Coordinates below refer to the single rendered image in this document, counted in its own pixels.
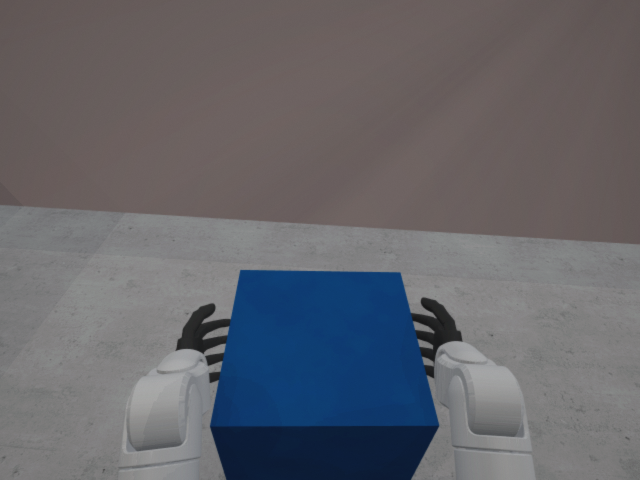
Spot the left robot hand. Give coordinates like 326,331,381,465
176,303,231,383

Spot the robot right forearm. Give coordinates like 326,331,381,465
434,341,536,480

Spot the right robot hand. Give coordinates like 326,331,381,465
411,297,463,378

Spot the carton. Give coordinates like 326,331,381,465
210,270,439,480

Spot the robot left forearm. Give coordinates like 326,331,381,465
118,349,211,480

